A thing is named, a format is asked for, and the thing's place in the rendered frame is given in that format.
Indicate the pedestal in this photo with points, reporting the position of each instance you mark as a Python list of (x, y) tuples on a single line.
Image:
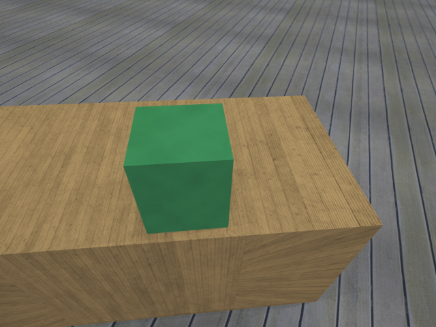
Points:
[(74, 249)]

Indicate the carton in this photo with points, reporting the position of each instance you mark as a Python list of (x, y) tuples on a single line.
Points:
[(179, 165)]

